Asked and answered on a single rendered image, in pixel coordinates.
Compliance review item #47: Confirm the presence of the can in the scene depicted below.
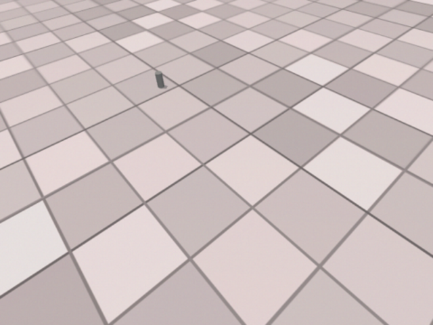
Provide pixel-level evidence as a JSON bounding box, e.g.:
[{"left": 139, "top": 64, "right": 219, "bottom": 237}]
[{"left": 155, "top": 71, "right": 164, "bottom": 88}]

